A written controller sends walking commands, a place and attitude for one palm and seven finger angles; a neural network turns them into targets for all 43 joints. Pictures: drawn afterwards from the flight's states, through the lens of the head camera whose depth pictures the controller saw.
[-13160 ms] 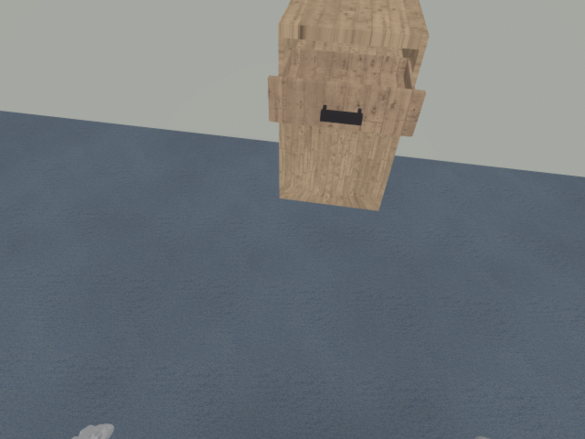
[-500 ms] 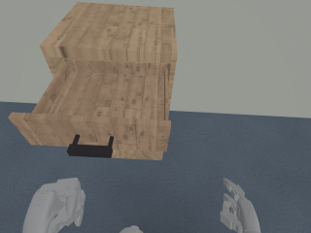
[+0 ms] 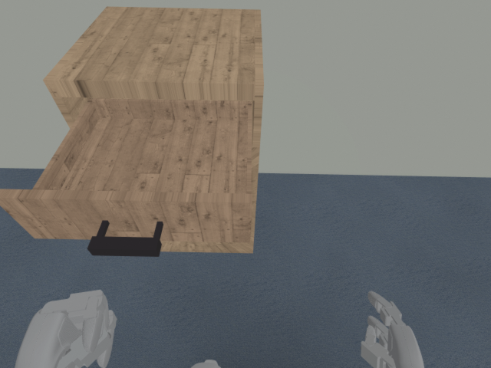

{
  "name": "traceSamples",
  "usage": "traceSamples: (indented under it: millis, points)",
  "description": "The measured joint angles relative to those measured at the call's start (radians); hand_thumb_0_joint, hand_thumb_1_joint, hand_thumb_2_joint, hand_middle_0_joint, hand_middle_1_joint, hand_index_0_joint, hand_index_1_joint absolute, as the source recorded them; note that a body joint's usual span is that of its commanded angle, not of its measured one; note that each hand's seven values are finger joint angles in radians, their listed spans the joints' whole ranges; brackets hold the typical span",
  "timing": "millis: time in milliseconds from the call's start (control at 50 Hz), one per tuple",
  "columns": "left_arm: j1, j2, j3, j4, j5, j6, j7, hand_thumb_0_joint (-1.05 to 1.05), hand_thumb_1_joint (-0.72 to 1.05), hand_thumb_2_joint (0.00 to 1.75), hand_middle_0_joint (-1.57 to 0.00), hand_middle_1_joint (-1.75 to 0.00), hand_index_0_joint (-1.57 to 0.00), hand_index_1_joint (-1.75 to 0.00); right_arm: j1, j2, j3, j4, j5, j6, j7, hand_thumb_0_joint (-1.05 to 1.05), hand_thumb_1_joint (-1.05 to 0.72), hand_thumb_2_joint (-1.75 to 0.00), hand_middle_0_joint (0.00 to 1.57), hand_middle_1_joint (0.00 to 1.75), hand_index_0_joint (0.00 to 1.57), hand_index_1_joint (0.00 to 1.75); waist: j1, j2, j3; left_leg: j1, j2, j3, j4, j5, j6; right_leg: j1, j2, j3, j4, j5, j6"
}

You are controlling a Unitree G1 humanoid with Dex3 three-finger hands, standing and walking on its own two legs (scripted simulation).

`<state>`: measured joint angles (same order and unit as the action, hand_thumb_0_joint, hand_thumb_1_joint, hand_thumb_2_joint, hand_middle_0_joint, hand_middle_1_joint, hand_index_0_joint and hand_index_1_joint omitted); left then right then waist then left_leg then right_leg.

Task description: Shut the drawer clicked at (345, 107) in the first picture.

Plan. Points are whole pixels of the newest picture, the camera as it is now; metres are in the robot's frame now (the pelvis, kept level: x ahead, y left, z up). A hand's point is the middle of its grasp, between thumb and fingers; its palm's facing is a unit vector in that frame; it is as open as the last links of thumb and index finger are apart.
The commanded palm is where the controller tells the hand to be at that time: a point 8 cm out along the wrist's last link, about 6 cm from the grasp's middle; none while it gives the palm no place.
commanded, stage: bring the fist close to the handle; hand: left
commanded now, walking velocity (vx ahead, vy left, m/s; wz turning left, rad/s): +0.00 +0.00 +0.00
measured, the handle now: (128, 236) +0.34 +0.25 -0.01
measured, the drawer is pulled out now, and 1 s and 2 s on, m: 0.30 0.30 0.29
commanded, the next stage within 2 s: push the drawer shut in 1.38 s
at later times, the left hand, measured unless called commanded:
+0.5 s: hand (122, 314) +0.19 +0.20 +0.03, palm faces +0.07 -1.00 -0.06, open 3.2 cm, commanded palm +0.16 +0.25 +0.04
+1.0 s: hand (141, 302) +0.23 +0.19 -0.02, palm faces +0.02 -1.00 -0.03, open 3.2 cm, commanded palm +0.21 +0.24 -0.01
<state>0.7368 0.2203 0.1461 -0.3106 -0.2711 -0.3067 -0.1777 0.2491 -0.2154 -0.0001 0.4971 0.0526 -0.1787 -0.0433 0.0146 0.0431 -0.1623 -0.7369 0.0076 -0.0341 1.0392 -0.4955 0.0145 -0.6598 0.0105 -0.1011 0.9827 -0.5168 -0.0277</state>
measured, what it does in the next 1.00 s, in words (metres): stands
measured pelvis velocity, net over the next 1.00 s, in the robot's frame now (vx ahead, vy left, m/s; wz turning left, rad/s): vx -0.02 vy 0.01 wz -0.02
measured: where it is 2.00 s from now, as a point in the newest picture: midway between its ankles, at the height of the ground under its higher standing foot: outside the picture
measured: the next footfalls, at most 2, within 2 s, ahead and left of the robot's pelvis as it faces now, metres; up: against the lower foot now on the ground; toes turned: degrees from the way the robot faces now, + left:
none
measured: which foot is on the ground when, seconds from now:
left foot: down 0.00-1.00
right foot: down 0.00-1.00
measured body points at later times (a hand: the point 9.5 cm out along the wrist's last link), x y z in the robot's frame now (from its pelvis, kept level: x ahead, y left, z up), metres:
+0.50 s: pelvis -0.01 -0.01 -0.02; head +0.05 +0.00 +0.43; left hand +0.18 +0.25 +0.04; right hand +0.17 -0.25 -0.09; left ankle +0.01 +0.11 -0.67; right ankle -0.01 -0.10 -0.67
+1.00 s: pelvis -0.02 +0.01 -0.05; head +0.07 +0.03 +0.39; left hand +0.22 +0.24 -0.01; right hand +0.16 -0.23 -0.13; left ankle +0.01 +0.11 -0.67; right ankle -0.01 -0.10 -0.67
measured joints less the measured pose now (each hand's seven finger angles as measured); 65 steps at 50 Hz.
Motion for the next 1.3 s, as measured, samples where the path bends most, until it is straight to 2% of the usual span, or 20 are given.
traceSamples:
  millis: [60, 200, 380, 620, 840, 1060, 1200, 1300]
  points:
    - [-0.009, 0.003, 0.001, 0.022, -0.002, -0.004, -0.018, 0.01, 0.90, 0.90, -1.40, -1.60, -1.40, -1.60, -0.006, 0.002, 0.000, 0.002, -0.003, -0.008, -0.006, 0.01, -0.91, -0.90, 0.20, 0.30, 0.21, 0.30, 0.003, -0.003, -0.002, 0.000, 0.001, -0.004, -0.005, 0.002, -0.005, 0.000, 0.001, -0.004, -0.002, -0.001, -0.005]
    - [-0.086, 0.006, 0.045, 0.105, -0.017, -0.061, -0.048, 0.01, 0.89, 0.90, -1.40, -1.60, -1.40, -1.60, -0.031, 0.002, 0.000, 0.018, -0.012, -0.011, -0.009, 0.01, -0.91, -0.90, 0.20, 0.30, 0.21, 0.30, 0.002, -0.015, 0.004, -0.039, 0.006, -0.017, 0.020, -0.003, -0.019, -0.039, 0.006, -0.016, 0.027, -0.012, -0.018]
    - [-0.177, 0.015, 0.071, 0.209, -0.029, -0.073, -0.088, 0.01, 0.89, 0.90, -1.40, -1.60, -1.40, -1.60, -0.036, -0.007, -0.005, 0.046, -0.017, -0.004, -0.016, 0.01, -0.91, -0.90, 0.20, 0.30, 0.21, 0.30, -0.012, -0.017, 0.005, -0.096, 0.012, -0.018, 0.059, -0.013, -0.023, -0.097, 0.011, -0.017, 0.067, -0.022, -0.022]
    - [-0.267, 0.005, 0.054, 0.280, -0.017, -0.096, -0.062, 0.01, 0.90, 0.90, -1.40, -1.60, -1.40, -1.60, -0.026, -0.008, -0.009, 0.059, -0.025, 0.009, -0.009, 0.01, -0.91, -0.90, 0.20, 0.30, 0.21, 0.30, -0.029, -0.018, -0.002, -0.178, 0.010, -0.001, 0.120, -0.031, -0.010, -0.185, 0.006, -0.001, 0.130, -0.036, -0.012]
    - [-0.351, 0.001, 0.033, 0.324, 0.005, -0.140, -0.021, 0.01, 0.90, 0.90, -1.40, -1.60, -1.40, -1.60, -0.044, -0.012, 0.004, 0.045, -0.039, 0.020, 0.002, 0.01, -0.91, -0.90, 0.20, 0.30, 0.21, 0.30, -0.026, -0.022, -0.008, -0.283, 0.004, 0.002, 0.203, -0.052, 0.004, -0.285, -0.002, 0.001, 0.208, -0.055, -0.001]
    - [-0.420, -0.007, -0.017, 0.333, 0.043, -0.121, 0.023, 0.01, 0.90, 0.90, -1.40, -1.60, -1.40, -1.60, -0.055, -0.012, 0.014, 0.017, -0.047, 0.055, 0.017, 0.01, -0.91, -0.90, 0.20, 0.30, 0.21, 0.30, -0.028, -0.024, -0.019, -0.361, 0.000, 0.011, 0.262, -0.067, 0.016, -0.363, -0.008, 0.008, 0.266, -0.067, 0.010]
    - [-0.387, -0.003, -0.033, 0.272, 0.058, -0.105, 0.062, 0.01, 0.90, 0.90, -1.40, -1.60, -1.40, -1.60, -0.041, -0.005, 0.018, -0.001, -0.046, 0.089, 0.024, 0.01, -0.91, -0.90, 0.20, 0.30, 0.21, 0.30, -0.027, -0.020, -0.023, -0.352, 0.002, 0.014, 0.253, -0.065, 0.019, -0.354, -0.006, 0.011, 0.255, -0.063, 0.012]
    - [-0.381, 0.001, -0.025, 0.292, 0.059, -0.101, 0.068, 0.01, 0.90, 0.90, -1.40, -1.60, -1.40, -1.60, -0.034, -0.009, 0.024, -0.007, -0.045, 0.100, 0.023, 0.01, -0.91, -0.90, 0.20, 0.30, 0.21, 0.30, -0.028, -0.019, -0.030, -0.349, 0.001, 0.011, 0.249, -0.064, 0.018, -0.350, -0.007, 0.009, 0.250, -0.063, 0.011]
